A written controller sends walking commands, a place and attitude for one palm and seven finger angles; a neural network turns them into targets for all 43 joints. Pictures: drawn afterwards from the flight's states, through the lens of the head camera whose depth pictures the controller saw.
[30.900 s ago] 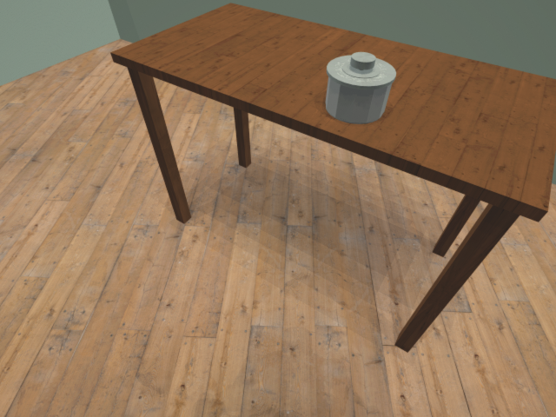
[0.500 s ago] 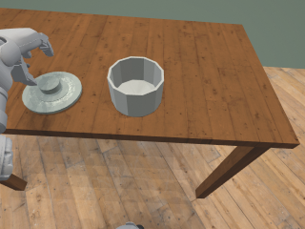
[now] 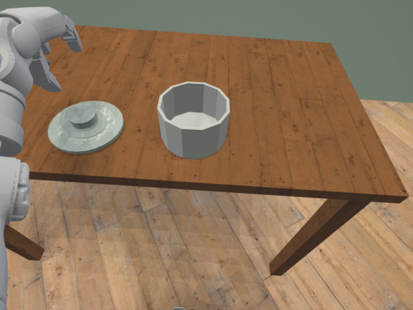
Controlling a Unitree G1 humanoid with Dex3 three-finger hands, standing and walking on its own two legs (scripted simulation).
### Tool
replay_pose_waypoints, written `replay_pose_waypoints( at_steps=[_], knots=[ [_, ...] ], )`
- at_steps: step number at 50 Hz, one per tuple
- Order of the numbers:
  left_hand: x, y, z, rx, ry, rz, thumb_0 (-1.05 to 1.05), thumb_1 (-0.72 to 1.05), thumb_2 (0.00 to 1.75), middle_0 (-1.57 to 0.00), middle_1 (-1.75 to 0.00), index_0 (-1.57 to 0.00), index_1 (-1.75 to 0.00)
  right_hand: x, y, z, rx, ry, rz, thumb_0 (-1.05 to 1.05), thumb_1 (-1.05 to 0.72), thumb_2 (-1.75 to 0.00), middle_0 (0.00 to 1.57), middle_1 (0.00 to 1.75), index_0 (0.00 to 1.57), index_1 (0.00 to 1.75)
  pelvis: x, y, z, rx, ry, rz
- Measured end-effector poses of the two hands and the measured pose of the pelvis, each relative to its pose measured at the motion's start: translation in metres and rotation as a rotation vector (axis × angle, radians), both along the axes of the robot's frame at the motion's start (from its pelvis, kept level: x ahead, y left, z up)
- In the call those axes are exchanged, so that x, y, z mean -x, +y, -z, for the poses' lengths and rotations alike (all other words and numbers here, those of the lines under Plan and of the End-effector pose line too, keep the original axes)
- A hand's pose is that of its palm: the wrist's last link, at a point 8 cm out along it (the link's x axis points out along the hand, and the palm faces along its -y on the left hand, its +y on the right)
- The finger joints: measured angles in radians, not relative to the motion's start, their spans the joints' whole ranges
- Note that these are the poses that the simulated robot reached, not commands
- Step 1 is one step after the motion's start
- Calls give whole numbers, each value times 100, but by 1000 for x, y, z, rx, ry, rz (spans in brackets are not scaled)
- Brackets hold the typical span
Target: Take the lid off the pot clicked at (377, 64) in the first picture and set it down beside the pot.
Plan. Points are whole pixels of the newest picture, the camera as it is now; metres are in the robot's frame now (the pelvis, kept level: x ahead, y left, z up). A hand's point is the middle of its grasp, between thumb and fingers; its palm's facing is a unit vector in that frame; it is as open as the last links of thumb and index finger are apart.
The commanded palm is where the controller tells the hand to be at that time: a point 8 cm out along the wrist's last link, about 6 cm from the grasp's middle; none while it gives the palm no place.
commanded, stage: raise the empty hand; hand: left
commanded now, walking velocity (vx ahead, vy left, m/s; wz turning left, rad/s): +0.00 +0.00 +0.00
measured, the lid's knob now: (83, 117) +0.49 +0.27 +0.08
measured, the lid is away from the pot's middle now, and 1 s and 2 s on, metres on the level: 0.24 0.24 0.24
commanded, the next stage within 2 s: draw the hand back to the body in 0.16 s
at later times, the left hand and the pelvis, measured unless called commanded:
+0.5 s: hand (47, 63) +0.46 +0.27 +0.23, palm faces -0.20 -0.04 -0.98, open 11.0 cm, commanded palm +0.43 +0.26 +0.29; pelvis +0.00 +0.00 +0.00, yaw +0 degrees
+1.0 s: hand (72, 57) +0.40 +0.20 +0.28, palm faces +0.30 -0.91 -0.28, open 11.0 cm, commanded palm +0.35 +0.25 +0.29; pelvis +0.00 -0.04 +0.01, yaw -1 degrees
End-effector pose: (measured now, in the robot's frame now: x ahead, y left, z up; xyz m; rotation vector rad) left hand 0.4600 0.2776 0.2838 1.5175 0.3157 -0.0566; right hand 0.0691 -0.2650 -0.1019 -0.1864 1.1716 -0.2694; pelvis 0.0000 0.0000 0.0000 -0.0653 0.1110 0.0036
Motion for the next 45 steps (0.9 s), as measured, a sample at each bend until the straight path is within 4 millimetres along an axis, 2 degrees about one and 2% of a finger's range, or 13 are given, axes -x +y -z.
replay_pose_waypoints(
  at_steps=[7,11,18,28,35,38,41,45],
  knots=[
    [0,4,-16,12,-29,-23,0,-11,86,-47,-66,-47,-66,6,-2,0,1,5,9,0,-91,-90,20,30,20,30,-1,0,-1,-2,-3,2],
    [0,8,-12,2,-6,-56,0,-11,86,-47,-66,-46,-66,7,-2,-1,-4,10,11,0,-91,-90,20,30,20,30,-1,0,-1,-4,-4,3],
    [3,-1,-9,-13,-21,-7,0,-11,86,-47,-66,-47,-66,1,-2,-1,-3,-4,-8,0,-91,-90,20,30,20,30,0,-1,-1,-3,-4,-3],
    [22,-10,-3,-18,-46,31,0,-11,86,-47,-66,-47,-66,-29,2,-4,-44,-85,-40,1,-91,-90,20,30,20,30,0,-3,-3,-8,-24,-1],
    [44,0,5,-13,-36,-5,0,-11,86,-47,-66,-47,-66,-56,6,-11,-60,-147,-90,1,-91,-90,20,30,20,30,3,-9,-4,-12,-44,-10],
    [55,-2,5,-28,-53,10,0,-11,86,-47,-66,-47,-66,-67,7,-14,-61,-171,-122,1,-91,-90,20,30,20,30,5,-12,-4,-11,-51,-20],
    [68,-11,1,445,-303,123,0,-11,86,-48,-66,-47,-66,-77,13,-20,-52,-234,-176,1,-91,-90,20,30,20,30,6,-15,-7,-14,-88,-17],
    [81,-25,4,887,-595,158,0,-11,86,-48,-66,-47,-66,-85,21,-30,-53,-294,-219,1,-91,-90,20,30,20,30,2,-25,-11,-27,-122,-1]
  ],
)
